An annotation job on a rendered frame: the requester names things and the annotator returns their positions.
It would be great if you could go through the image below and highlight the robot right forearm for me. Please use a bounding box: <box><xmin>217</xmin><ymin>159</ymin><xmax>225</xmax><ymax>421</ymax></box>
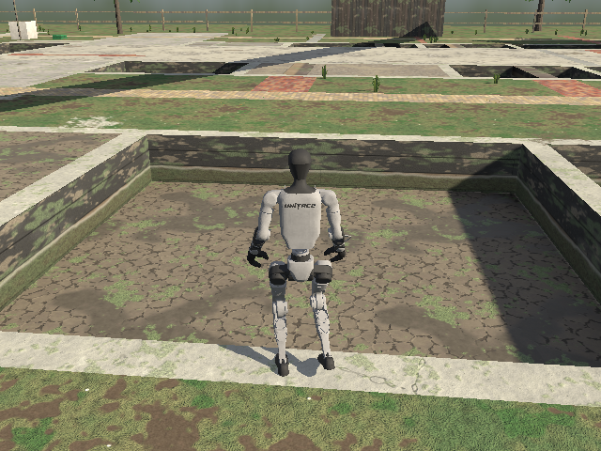
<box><xmin>332</xmin><ymin>227</ymin><xmax>345</xmax><ymax>252</ymax></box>

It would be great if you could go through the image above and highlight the robot left forearm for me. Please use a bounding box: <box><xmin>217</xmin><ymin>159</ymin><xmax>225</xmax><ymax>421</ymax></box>
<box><xmin>249</xmin><ymin>227</ymin><xmax>265</xmax><ymax>255</ymax></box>

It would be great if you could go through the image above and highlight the left robot hand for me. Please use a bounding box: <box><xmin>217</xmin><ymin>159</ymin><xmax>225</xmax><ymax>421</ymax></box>
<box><xmin>247</xmin><ymin>247</ymin><xmax>269</xmax><ymax>268</ymax></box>

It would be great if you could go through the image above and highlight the robot right foot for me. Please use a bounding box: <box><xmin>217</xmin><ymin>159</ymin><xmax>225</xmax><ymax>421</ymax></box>
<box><xmin>317</xmin><ymin>353</ymin><xmax>335</xmax><ymax>370</ymax></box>

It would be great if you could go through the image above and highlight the right robot hand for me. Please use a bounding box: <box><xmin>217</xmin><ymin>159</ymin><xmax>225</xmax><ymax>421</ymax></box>
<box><xmin>324</xmin><ymin>246</ymin><xmax>346</xmax><ymax>262</ymax></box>

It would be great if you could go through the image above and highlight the left robot upper arm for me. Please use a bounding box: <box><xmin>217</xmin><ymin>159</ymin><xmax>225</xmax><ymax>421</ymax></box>
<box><xmin>255</xmin><ymin>190</ymin><xmax>281</xmax><ymax>241</ymax></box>

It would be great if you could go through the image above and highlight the right robot upper arm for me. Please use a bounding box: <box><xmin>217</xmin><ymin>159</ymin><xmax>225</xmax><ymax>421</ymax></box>
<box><xmin>319</xmin><ymin>189</ymin><xmax>343</xmax><ymax>241</ymax></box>

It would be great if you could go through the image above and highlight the left robot shin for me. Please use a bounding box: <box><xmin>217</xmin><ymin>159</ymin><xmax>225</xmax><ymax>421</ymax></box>
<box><xmin>272</xmin><ymin>302</ymin><xmax>287</xmax><ymax>364</ymax></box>

